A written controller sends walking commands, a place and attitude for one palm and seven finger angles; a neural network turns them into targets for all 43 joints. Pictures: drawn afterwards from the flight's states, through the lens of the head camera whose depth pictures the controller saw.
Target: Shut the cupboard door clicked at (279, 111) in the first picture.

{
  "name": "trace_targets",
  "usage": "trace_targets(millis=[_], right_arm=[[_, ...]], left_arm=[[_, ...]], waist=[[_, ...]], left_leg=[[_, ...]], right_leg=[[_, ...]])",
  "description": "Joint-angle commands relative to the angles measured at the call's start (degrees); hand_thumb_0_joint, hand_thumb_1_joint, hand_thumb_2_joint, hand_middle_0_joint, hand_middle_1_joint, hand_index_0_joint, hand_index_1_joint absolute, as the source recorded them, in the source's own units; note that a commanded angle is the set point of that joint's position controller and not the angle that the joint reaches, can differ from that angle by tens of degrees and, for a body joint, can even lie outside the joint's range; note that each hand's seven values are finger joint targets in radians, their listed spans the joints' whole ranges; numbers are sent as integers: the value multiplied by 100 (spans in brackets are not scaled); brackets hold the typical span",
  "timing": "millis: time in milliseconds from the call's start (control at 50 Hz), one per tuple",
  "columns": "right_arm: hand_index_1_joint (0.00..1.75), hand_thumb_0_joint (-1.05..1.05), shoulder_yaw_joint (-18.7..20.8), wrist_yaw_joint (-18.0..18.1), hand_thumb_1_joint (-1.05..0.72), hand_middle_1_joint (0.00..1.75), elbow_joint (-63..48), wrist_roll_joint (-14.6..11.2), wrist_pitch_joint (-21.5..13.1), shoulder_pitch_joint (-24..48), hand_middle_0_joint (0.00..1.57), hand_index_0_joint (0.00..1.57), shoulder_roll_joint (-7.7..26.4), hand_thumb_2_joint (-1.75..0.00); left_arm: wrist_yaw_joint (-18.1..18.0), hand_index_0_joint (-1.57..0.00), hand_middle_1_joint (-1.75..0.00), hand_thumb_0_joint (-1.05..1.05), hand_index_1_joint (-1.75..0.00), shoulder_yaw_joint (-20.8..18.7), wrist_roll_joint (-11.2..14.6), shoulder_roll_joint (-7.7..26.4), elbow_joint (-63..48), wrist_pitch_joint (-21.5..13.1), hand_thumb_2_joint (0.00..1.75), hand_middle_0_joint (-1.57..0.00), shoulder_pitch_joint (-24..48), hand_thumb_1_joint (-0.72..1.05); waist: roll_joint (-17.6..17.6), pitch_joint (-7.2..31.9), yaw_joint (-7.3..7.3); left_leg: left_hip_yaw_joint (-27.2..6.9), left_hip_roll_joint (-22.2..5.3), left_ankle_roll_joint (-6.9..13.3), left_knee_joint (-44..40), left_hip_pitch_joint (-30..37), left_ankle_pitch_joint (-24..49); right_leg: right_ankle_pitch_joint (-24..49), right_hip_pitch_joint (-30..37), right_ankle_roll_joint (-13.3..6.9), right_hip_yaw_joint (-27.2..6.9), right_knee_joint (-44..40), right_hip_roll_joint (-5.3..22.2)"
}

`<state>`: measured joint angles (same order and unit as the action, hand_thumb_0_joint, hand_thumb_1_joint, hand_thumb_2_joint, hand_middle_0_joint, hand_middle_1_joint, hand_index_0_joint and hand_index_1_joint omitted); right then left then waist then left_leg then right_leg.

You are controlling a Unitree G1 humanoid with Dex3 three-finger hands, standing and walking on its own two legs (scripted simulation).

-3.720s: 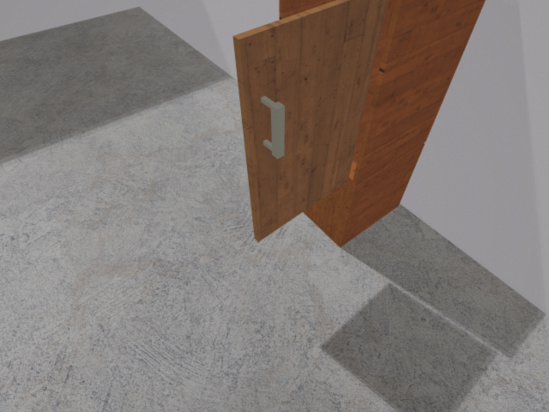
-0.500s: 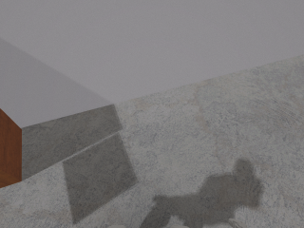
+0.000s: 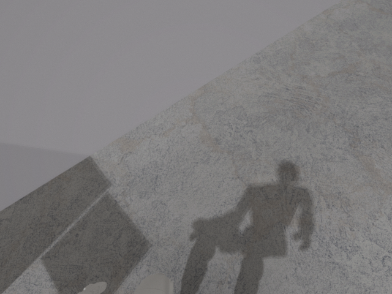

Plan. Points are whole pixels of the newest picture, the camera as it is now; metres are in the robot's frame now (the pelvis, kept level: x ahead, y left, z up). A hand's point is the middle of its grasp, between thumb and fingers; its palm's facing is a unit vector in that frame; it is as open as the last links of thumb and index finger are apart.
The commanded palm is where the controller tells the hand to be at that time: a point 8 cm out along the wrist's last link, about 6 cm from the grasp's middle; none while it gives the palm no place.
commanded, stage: walk around to get in front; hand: left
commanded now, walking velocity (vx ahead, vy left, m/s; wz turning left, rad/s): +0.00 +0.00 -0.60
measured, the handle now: out of the picture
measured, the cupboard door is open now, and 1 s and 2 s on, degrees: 92 92 92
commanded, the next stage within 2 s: walk to a spot facing it in 1.56 s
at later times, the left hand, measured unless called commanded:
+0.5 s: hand (139, 259) +0.20 +0.16 -0.16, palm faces -0.31 -0.92 -0.25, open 7.4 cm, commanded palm none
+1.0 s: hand (183, 209) +0.33 +0.06 -0.17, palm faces -0.57 -0.81 -0.16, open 7.4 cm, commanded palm none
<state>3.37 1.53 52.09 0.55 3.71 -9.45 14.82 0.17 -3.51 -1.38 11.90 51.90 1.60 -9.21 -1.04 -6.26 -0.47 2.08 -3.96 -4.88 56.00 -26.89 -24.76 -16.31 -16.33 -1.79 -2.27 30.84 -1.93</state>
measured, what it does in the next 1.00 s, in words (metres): walks ahead, turning right: left foot, then right foot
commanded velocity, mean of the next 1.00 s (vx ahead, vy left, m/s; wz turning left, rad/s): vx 0.19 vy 0.00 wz -0.59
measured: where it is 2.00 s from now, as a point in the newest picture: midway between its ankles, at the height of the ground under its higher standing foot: (284, 235)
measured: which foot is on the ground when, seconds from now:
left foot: up 0.00-0.12, down 0.14-0.50, up 0.52-0.80, down 0.82-1.00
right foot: down 0.00-0.14, up 0.16-0.48, down 0.50-0.82, up 0.84-1.00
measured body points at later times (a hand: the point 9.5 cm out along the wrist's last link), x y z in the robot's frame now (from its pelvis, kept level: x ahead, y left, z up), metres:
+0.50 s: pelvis +0.03 -0.01 -0.01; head +0.08 -0.04 +0.44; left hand +0.22 +0.20 -0.14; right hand -0.02 -0.27 -0.16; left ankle +0.03 +0.13 -0.73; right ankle -0.02 -0.12 -0.74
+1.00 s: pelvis +0.16 -0.06 +0.01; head +0.21 -0.08 +0.45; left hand +0.36 +0.10 -0.15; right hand +0.06 -0.29 -0.13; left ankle +0.21 +0.04 -0.73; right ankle +0.06 -0.15 -0.64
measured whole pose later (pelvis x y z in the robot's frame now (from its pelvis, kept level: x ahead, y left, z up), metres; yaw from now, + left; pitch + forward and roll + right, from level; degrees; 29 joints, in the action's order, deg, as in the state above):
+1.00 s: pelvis +0.16 -0.06 +0.01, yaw -37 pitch +2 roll -1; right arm 0.4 1.1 52.0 2.2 -3.8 -15.5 10.1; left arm 3.8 -5.4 -2.1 13.3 55.7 1.3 -11.1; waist 2.0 -3.7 0.7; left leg 11.8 -5.9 -0.6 26.9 -11.9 -16.3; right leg -17.9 -31.1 -0.1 2.7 67.9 2.8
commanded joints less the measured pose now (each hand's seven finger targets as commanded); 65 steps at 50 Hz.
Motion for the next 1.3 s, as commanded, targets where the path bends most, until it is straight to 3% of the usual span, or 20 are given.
trace_targets(millis=[0,80,120,140,240,380,440,480,540,760,800,820,900,980,1100,1160,1180,1200,1220,1280], right_arm=[[30,0,67,17,-90,30,-524,-38,-223,-11,20,20,248,-90],[30,0,74,82,-90,30,-332,-31,-329,-711,20,20,384,-90],[30,0,217,111,-90,30,-422,116,-378,-948,20,20,1290,-90],[30,0,182,128,-90,30,-413,157,-381,-894,20,20,1202,-90],[30,0,72,133,-90,30,-518,146,-426,-497,20,20,739,-90],[30,0,211,35,-90,30,-329,157,-349,-803,20,20,932,-90],[30,0,216,-18,-90,30,-379,131,-305,-592,20,20,962,-90],[30,0,41,-110,-90,30,-884,48,-275,235,20,20,350,-90],[30,0,118,-130,-90,30,-810,78,-315,404,20,20,628,-90],[30,0,110,-138,-90,30,-363,47,-627,-674,20,20,392,-90],[30,0,333,-6,-90,30,-10,244,-736,-2074,20,20,1490,-90],[30,0,252,14,-90,30,-31,224,-701,-2239,20,20,1444,-90],[30,0,7,10,-90,30,-205,167,-795,-1148,20,20,541,-90],[30,0,12,16,-90,30,71,154,-831,-1546,20,20,484,-90],[30,0,41,-64,-90,30,257,209,-712,-1685,20,20,509,-90],[30,0,36,-85,-90,30,267,159,-671,-1448,20,20,659,-90],[30,0,-8,-140,-90,30,178,74,-691,-1219,20,20,554,-90],[30,0,-78,-143,-90,30,-80,-43,-698,-1185,20,20,133,-90],[30,0,-14,-125,-90,30,-248,-25,-680,-632,20,20,294,-90],[30,0,29,-103,-90,30,62,81,-605,-624,20,20,258,-90]], left_arm=[[-111,-20,-30,0,-30,-340,-5,1244,-363,-75,90,-20,-165,90],[-74,-20,-30,0,-30,-313,62,1086,-453,-5,90,-20,221,90],[30,-20,-30,0,-30,-214,105,566,-666,34,90,-20,-3,90],[65,-20,-30,0,-30,-248,-3,785,-645,50,90,-20,235,90],[218,-20,-30,0,-30,-238,12,495,-490,94,90,-20,181,90],[239,-20,-30,0,-30,-165,12,408,-605,46,90,-20,524,90],[231,-20,-30,0,-30,-241,-9,660,-381,-14,90,-20,-180,90],[85,-20,-30,0,-30,-448,14,1763,-77,-112,90,-20,-1151,90],[-51,-20,-30,0,-30,-357,38,1309,-210,-203,90,-20,-529,90],[108,-20,-30,0,-30,-355,10,1142,-92,-321,90,-20,-83,90],[200,-20,-30,0,-30,-189,103,361,-341,-307,90,-20,-148,90],[222,-20,-30,0,-30,-190,35,530,-553,-352,90,-20,258,90],[388,-20,-30,0,-30,-192,-71,332,-279,-267,90,-20,272,90],[413,-20,-30,0,-30,-76,-44,63,-334,-184,90,-20,478,90],[391,-20,-30,0,-30,-61,-57,95,-504,-183,90,-20,1152,90],[324,-20,-30,0,-30,-153,-53,433,-163,-281,90,-20,-30,90],[257,-20,-30,0,-30,-285,-63,881,186,-357,90,-20,-1131,90],[139,-20,-30,0,-30,-499,-24,1624,393,-405,90,-20,-2004,90],[75,-20,-30,0,-30,-478,138,1857,401,-360,90,-20,-1892,90],[-19,-20,-30,0,-30,-191,96,892,16,-411,90,-20,-451,90]], waist=[[938,1028,136],[572,1012,-262],[-1904,1018,-237],[-1303,812,-320],[-921,845,-15],[-1271,801,-241],[-660,1002,181],[2096,814,854],[1839,374,435],[659,600,-313],[-2086,1200,-843],[-1414,965,-868],[-779,141,-176],[-726,592,-199],[-762,156,-282],[-394,762,402],[241,1315,935],[1928,2038,1190],[1380,1627,1117],[876,714,252]], left_leg=[[-58,130,26,-915,101,24],[-90,67,176,-3038,1806,1249],[-2459,-2427,1301,-4109,2463,2076],[-2429,-2496,1511,-4105,1912,2118],[-282,-1475,1139,-3484,2176,3847],[290,-1657,1030,-3105,2105,3715],[679,-1421,549,-2230,1152,1540],[785,-127,48,398,-1485,-1744],[-241,-420,73,987,-1725,-288],[429,247,92,-2782,1874,1062],[-2556,-2225,965,-3980,3812,-436],[-3331,-2833,1439,-4450,3270,-839],[-901,-1833,898,-4448,2072,928],[414,-1589,889,-4077,2661,2812],[965,-1662,881,-4081,2236,2527],[1354,-1460,650,-2298,1905,4121],[1518,-1123,436,-844,694,3671],[1396,-103,99,1307,-1167,-807],[317,-156,180,2228,-1750,-1134],[-171,-753,166,1703,-1073,443]], right_leg=[[3127,980,-932,-1592,-685,1422],[2135,-169,-379,-1503,-153,948],[-1972,-1687,304,32,2121,-210],[-1937,-1621,337,-151,3207,40],[-1001,-1576,514,311,3387,365],[-997,-651,368,908,1273,240],[-46,984,149,923,-371,228],[-46,2156,-959,-2587,-1656,2497],[-595,1363,-1022,-2138,-1745,1980],[81,-237,-556,-1166,-673,963],[-1702,-2298,63,238,2527,-280],[-1792,-2610,4,-64,3630,107],[-132,-2556,193,163,4175,793],[159,-2365,239,495,2987,763],[269,-1361,85,1038,1110,513],[197,704,-223,1277,324,86],[98,2579,-468,654,109,496],[158,3983,-1164,-2314,-676,2418],[486,3351,-1409,-3053,-1410,2815],[577,1119,-965,-1357,-1667,2075]])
